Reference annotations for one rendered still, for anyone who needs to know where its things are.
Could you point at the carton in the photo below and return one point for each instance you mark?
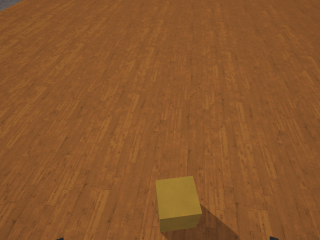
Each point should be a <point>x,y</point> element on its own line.
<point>177,203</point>

